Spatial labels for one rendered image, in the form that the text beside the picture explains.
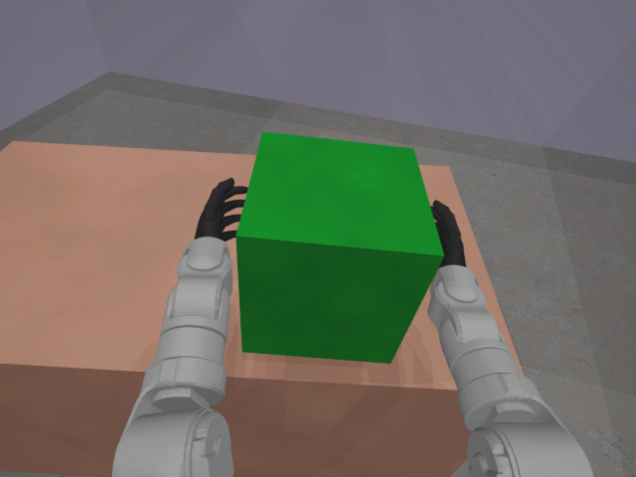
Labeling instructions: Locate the left robot hand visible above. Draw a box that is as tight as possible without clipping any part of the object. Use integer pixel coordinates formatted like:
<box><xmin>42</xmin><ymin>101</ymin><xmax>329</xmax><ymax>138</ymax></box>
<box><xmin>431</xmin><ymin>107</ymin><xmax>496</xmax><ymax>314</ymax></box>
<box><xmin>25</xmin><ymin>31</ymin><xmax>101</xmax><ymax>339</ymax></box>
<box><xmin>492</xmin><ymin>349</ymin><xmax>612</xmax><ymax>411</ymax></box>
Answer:
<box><xmin>195</xmin><ymin>178</ymin><xmax>248</xmax><ymax>241</ymax></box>

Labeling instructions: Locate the left robot upper arm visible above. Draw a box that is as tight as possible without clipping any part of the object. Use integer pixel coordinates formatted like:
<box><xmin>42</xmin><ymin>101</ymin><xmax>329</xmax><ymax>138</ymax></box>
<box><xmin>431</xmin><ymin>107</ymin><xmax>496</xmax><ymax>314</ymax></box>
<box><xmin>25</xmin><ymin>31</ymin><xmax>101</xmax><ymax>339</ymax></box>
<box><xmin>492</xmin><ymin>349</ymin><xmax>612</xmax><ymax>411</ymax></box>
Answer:
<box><xmin>114</xmin><ymin>407</ymin><xmax>234</xmax><ymax>477</ymax></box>

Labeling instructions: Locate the right robot upper arm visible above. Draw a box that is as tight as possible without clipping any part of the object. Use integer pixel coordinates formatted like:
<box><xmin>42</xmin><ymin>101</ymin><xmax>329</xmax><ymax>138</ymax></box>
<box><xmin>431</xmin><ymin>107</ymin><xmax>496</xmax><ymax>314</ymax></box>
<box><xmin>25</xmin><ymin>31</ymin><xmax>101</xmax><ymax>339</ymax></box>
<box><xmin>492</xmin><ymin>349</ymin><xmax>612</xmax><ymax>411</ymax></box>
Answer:
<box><xmin>467</xmin><ymin>422</ymin><xmax>592</xmax><ymax>477</ymax></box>

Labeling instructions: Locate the right robot hand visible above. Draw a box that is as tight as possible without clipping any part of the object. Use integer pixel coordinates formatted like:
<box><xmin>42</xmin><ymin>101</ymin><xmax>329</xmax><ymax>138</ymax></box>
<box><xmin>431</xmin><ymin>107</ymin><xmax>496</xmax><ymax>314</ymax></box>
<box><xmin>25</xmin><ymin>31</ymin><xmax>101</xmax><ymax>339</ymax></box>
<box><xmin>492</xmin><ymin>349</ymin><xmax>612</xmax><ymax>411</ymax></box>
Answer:
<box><xmin>430</xmin><ymin>200</ymin><xmax>466</xmax><ymax>268</ymax></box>

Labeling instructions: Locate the left robot forearm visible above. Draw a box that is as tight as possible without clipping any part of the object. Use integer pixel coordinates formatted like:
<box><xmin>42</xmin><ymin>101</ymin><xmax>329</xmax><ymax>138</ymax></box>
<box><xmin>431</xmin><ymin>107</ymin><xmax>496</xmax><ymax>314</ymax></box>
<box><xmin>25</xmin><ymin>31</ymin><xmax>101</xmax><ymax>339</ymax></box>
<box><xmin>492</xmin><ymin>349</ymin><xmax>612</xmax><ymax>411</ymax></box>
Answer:
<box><xmin>112</xmin><ymin>237</ymin><xmax>233</xmax><ymax>477</ymax></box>

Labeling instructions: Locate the right robot forearm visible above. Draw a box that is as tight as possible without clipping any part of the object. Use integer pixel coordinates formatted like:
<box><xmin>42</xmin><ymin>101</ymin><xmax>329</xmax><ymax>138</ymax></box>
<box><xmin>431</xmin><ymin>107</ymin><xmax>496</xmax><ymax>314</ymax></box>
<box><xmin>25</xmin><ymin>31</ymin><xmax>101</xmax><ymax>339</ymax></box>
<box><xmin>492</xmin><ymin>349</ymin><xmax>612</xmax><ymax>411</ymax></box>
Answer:
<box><xmin>427</xmin><ymin>265</ymin><xmax>594</xmax><ymax>477</ymax></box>

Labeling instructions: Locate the carton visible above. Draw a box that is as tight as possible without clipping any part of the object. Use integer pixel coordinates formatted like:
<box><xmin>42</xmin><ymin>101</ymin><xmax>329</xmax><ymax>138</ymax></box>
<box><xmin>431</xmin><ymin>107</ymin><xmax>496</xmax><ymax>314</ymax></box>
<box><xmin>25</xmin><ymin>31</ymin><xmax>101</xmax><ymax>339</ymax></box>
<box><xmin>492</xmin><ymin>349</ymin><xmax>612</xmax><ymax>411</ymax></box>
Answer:
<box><xmin>236</xmin><ymin>131</ymin><xmax>444</xmax><ymax>364</ymax></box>

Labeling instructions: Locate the pedestal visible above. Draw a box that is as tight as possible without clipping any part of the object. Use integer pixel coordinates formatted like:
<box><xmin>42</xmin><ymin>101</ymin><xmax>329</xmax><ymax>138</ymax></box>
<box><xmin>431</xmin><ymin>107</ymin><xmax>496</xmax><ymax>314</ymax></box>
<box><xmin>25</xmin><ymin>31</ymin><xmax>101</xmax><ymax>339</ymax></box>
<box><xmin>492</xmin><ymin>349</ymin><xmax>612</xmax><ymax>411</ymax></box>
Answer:
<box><xmin>0</xmin><ymin>141</ymin><xmax>524</xmax><ymax>477</ymax></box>

